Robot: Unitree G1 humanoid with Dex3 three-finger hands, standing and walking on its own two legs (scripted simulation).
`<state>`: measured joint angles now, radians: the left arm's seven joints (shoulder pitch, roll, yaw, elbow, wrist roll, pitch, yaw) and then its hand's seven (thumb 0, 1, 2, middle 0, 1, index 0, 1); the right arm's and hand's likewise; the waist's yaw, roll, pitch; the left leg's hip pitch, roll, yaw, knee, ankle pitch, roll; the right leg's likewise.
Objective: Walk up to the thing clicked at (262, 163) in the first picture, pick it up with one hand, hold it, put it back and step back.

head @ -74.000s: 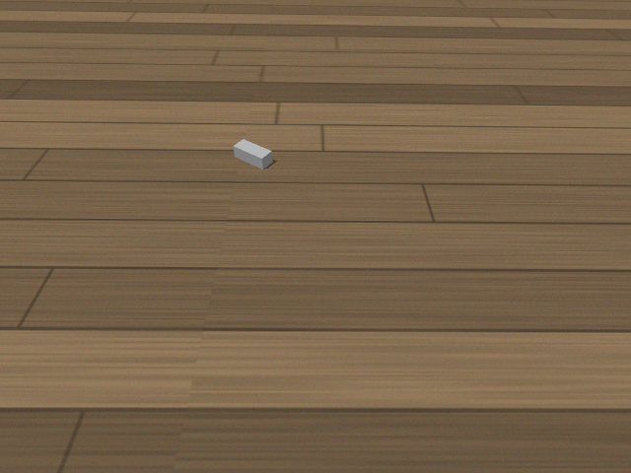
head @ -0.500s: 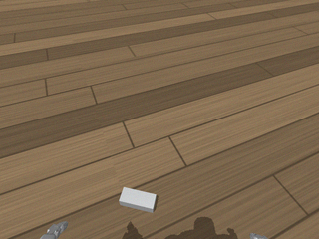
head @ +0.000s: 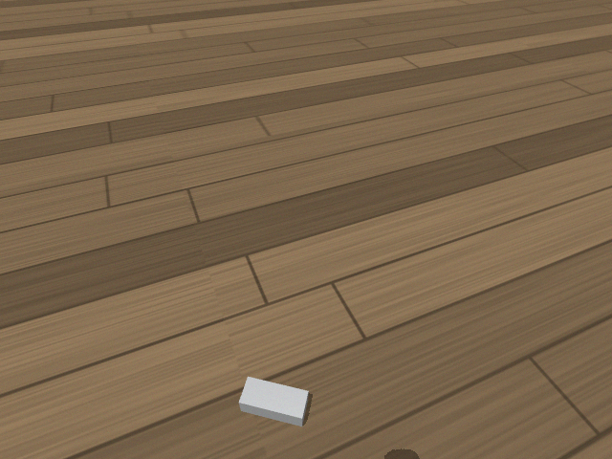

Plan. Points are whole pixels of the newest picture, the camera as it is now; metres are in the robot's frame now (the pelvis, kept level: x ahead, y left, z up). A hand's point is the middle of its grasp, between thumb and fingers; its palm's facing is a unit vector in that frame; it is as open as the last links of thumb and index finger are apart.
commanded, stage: stand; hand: left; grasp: from above
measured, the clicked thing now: (274, 401) +0.50 +0.10 -0.74
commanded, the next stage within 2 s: step back in 1.78 s
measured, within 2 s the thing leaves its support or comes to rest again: neither
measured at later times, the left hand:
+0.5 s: hand out of the picture +0.05 +0.22 -0.16, palm faces +0.03 -0.94 -0.33, open 7.4 cm
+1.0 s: hand out of the picture +0.11 +0.22 -0.15, palm faces +0.03 -0.94 -0.34, open 7.4 cm
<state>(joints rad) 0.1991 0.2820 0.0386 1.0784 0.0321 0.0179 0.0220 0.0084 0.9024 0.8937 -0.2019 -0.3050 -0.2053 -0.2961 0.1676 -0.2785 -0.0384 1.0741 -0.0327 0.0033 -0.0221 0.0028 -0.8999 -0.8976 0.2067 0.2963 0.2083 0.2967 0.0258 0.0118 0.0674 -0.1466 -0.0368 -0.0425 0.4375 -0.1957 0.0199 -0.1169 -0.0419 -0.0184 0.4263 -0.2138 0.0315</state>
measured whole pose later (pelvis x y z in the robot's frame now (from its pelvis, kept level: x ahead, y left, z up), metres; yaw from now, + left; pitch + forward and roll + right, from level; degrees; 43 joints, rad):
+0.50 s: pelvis +0.01 -0.02 +0.00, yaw +0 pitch -5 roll +0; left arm 0.16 0.30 0.03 1.14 0.02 0.00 0.02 0.01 0.90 0.89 -0.20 -0.30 -0.21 -0.30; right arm 0.16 -0.31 -0.03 1.13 -0.03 0.01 -0.01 0.00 -0.90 -0.90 0.20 0.30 0.21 0.30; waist 0.01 0.02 0.08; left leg -0.12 -0.01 -0.06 0.37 -0.17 -0.01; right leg -0.09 -0.01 -0.03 0.36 -0.19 0.01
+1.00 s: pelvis +0.03 -0.02 +0.01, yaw +0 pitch -4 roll +0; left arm 0.09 0.31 0.03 1.14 0.01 0.00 0.01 0.01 0.90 0.89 -0.20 -0.30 -0.21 -0.30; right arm 0.11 -0.33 -0.01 1.14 -0.02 -0.01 -0.02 0.00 -0.90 -0.90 0.21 0.30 0.21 0.30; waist 0.01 0.02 0.07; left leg -0.08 0.00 -0.05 0.33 -0.18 -0.01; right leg -0.06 -0.01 -0.02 0.32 -0.20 0.00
